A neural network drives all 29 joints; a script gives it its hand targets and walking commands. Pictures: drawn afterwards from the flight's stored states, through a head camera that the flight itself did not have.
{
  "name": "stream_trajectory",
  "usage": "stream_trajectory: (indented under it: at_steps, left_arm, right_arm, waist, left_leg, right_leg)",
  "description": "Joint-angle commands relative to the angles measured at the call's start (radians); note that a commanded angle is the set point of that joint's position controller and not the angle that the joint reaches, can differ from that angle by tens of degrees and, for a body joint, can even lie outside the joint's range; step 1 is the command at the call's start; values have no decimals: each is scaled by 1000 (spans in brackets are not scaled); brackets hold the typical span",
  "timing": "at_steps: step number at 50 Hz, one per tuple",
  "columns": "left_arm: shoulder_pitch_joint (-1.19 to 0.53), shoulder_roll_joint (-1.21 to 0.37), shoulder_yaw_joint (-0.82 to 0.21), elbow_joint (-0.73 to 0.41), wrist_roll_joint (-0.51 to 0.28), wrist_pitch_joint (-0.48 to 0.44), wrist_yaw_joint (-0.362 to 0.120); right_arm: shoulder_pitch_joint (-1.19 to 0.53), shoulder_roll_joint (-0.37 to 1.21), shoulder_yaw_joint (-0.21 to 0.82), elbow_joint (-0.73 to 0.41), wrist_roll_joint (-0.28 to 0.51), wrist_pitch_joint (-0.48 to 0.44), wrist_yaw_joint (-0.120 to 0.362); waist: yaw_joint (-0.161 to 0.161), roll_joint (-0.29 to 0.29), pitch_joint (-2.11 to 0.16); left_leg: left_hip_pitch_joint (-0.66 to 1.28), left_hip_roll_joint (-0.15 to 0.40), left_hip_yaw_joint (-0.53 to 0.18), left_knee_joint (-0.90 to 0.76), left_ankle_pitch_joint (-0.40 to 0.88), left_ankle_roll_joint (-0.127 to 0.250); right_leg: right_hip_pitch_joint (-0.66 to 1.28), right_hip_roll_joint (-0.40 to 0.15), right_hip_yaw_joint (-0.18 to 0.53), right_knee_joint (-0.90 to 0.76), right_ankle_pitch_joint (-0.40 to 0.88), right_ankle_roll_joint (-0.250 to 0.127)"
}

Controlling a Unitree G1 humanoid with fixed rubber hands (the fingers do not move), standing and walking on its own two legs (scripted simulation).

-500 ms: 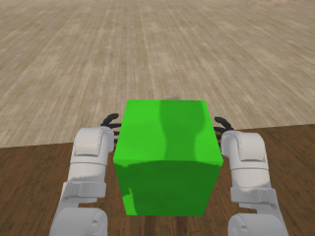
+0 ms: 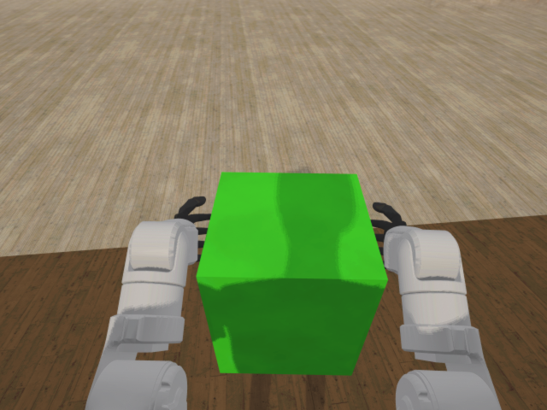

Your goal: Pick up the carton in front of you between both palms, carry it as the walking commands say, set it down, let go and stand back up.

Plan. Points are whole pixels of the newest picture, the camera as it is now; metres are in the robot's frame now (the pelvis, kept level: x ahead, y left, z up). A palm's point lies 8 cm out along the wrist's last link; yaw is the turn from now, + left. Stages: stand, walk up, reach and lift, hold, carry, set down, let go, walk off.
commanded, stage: carry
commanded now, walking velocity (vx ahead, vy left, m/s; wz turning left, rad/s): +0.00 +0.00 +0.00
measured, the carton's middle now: (287, 275) +0.34 +0.00 +0.05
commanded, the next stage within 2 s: none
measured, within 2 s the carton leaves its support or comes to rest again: neither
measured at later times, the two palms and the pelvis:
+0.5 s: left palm (189, 219) +0.38 +0.15 +0.13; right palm (388, 225) +0.38 -0.15 +0.13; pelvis +0.05 +0.00 -0.01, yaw +0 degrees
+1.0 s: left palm (210, 167) +0.64 +0.17 +0.05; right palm (344, 172) +0.63 -0.13 +0.05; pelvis +0.27 +0.02 -0.07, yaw -2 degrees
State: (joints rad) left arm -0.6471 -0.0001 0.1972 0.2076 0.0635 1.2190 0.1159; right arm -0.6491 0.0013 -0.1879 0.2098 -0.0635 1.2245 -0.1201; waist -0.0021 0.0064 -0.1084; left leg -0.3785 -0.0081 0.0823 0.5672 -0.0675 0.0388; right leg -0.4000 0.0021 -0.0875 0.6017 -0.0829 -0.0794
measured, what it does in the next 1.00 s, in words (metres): goes down: left foot 0.05 m lower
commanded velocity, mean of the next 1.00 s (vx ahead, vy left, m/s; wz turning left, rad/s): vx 0.39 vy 0.00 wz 0.00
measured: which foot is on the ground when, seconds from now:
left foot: down 0.00-0.64, up 0.66-0.90, down 0.92-1.00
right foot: down 0.00-0.92, up 0.94-1.00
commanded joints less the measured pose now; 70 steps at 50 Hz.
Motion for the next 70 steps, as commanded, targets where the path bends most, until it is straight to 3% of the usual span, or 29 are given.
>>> stream_trajectory:
  at_steps: [1,12,17,18,23,30,32,33,34,35,37,39,42,44,45,46,47,48,49,50,51,53,57,60,63,65,68,69,70]
  left_arm:
    - [-720,-1117,-574,-116,-423,-25,-232]
    - [-721,-1118,-573,-115,-423,-24,-232]
    - [-739,-1120,-576,-116,-423,-26,-230]
    - [-751,-1121,-578,-118,-424,-28,-229]
    - [-690,-1109,-556,-68,-415,-26,-224]
    - [-702,-1113,-518,6,-392,-40,-236]
    - [-688,-1112,-512,9,-390,-46,-230]
    - [-664,-1105,-505,12,-386,-50,-225]
    - [-644,-1098,-505,3,-383,-53,-221]
    - [-652,-1100,-513,-30,-387,-57,-218]
    - [-726,-1116,-567,-148,-424,-61,-209]
    - [-810,-1131,-628,-263,-476,-65,-202]
    - [-825,-1138,-681,-341,-517,-61,-203]
    - [-767,-1139,-695,-310,-525,-56,-209]
    - [-736,-1133,-699,-282,-520,-56,-214]
    - [-707,-1127,-697,-246,-504,-58,-219]
    - [-671,-1119,-681,-196,-480,-55,-223]
    - [-617,-1120,-661,-148,-464,-42,-228]
    - [-647,-1106,-659,-133,-449,-42,-231]
    - [-628,-1125,-646,-120,-439,-42,-233]
    - [-663,-1135,-654,-151,-431,-49,-231]
    - [-681,-1154,-647,-188,-412,-68,-215]
    - [-600,-1134,-649,-226,-354,-99,-182]
    - [-560,-1090,-657,-254,-327,-112,-171]
    - [-569,-1041,-669,-296,-322,-110,-167]
    - [-562,-1003,-670,-303,-321,-95,-168]
    - [-519,-941,-638,-253,-309,-68,-176]
    - [-513,-925,-625,-234,-306,-60,-182]
    - [-508,-910,-609,-213,-304,-52,-190]
  right_arm:
    - [-731,1113,564,-124,419,-34,234]
    - [-733,1114,564,-124,420,-34,234]
    - [-756,1114,562,-124,420,-33,235]
    - [-766,1113,565,-125,421,-33,235]
    - [-682,1098,536,-63,402,-31,231]
    - [-708,1096,529,-48,398,-55,230]
    - [-738,1113,549,-82,421,-59,226]
    - [-757,1128,562,-96,435,-58,225]
    - [-781,1137,568,-112,447,-59,225]
    - [-798,1141,572,-131,454,-61,226]
    - [-799,1143,582,-167,464,-63,221]
    - [-765,1133,577,-195,453,-61,210]
    - [-710,1084,568,-236,404,-57,187]
    - [-626,1043,556,-213,362,-56,178]
    - [-578,1029,554,-190,345,-56,181]
    - [-544,1017,557,-170,334,-56,189]
    - [-525,995,554,-150,329,-52,198]
    - [-559,963,550,-132,318,-56,201]
    - [-565,1000,546,-124,334,-56,209]
    - [-605,1006,564,-150,346,-63,218]
    - [-661,1065,598,-188,384,-70,232]
    - [-767,1140,662,-274,457,-81,253]
    - [-745,1169,705,-311,512,-103,264]
    - [-703,1150,719,-311,515,-114,267]
    - [-685,1118,732,-320,523,-118,265]
    - [-659,1085,729,-305,519,-112,260]
    - [-612,1044,708,-240,496,-94,258]
    - [-614,1034,697,-216,488,-88,259]
    - [-630,1019,685,-191,479,-81,260]
  waist:
    - [-1,0,-360]
    - [-1,0,-361]
    - [1,-2,-283]
    - [1,-2,-266]
    - [-2,13,-293]
    - [-35,91,-223]
    - [-14,5,-262]
    - [26,-134,-288]
    - [67,-266,-275]
    - [91,-257,-257]
    - [124,-118,-254]
    - [111,-109,-276]
    - [87,-146,-279]
    - [3,-87,-362]
    - [-63,-54,-420]
    - [-85,19,-414]
    - [-67,104,-418]
    - [-69,273,-520]
    - [-62,184,-416]
    - [-72,214,-463]
    - [-66,106,-415]
    - [-44,64,-349]
    - [-62,98,-365]
    - [-81,92,-359]
    - [-109,82,-325]
    - [-115,82,-298]
    - [-56,98,-326]
    - [-6,77,-349]
    - [51,23,-358]
  left_leg:
    - [134,159,-159,-84,125,48]
    - [138,161,-156,-81,137,48]
    - [42,128,-173,-146,-450,72]
    - [32,127,-174,-145,-486,78]
    - [90,141,-177,-69,-294,91]
    - [152,228,-326,57,-50,147]
    - [15,175,-235,224,26,109]
    - [-179,84,-83,404,102,49]
    - [-458,5,-9,544,-261,-6]
    - [-604,-3,-53,565,-572,-9]
    - [-688,15,-88,580,-580,10]
    - [-593,20,-68,467,-412,17]
    - [-213,-26,0,127,-130,11]
    - [140,-110,108,-68,158,14]
    - [339,-69,92,-111,268,19]
    - [508,41,-41,-91,299,25]
    - [633,184,-243,44,551,19]
    - [722,330,-629,-30,437,174]
    - [656,302,-596,-19,531,151]
    - [666,342,-678,-62,206,243]
    - [564,306,-665,-83,53,236]
    - [437,269,-546,-83,175,192]
    - [490,238,-418,-56,463,154]
    - [529,172,-308,-32,676,125]
    - [518,102,-219,-22,682,96]
    - [473,80,-185,-4,578,87]
    - [433,73,-137,189,567,58]
    - [378,66,-91,338,526,39]
    - [213,43,-69,510,304,25]
  right_leg:
    - [135,-139,145,-75,121,-24]
    - [138,-141,142,-72,131,-23]
    - [56,-114,163,-129,-443,-47]
    - [42,-111,163,-121,-475,-52]
    - [41,-96,126,-10,-275,-48]
    - [-114,-22,50,185,-244,-20]
    - [55,-51,141,171,-82,-58]
    - [267,-121,272,100,145,-106]
    - [492,-240,457,20,447,-183]
    - [599,-305,566,13,480,-235]
    - [663,-330,601,39,425,-247]
    - [592,-296,504,18,402,-199]
    - [360,-172,235,36,432,-96]
    - [261,-96,67,235,540,-28]
    - [180,-82,23,410,471,-3]
    - [-31,-48,33,551,29,17]
    - [-202,10,45,683,-478,27]
    - [-318,91,96,822,-472,48]
    - [-353,28,105,801,-485,33]
    - [-432,28,120,824,-485,36]
    - [-434,-10,129,783,-453,37]
    - [-395,-27,118,647,-423,32]
    - [-419,-32,84,488,-249,36]
    - [-399,-3,34,291,-54,26]
    - [-293,45,-33,49,151,10]
    - [-169,60,-47,-106,309,-13]
    - [82,70,-43,-214,423,-42]
    - [219,43,-37,-261,437,-43]
    - [392,-43,35,-209,492,-28]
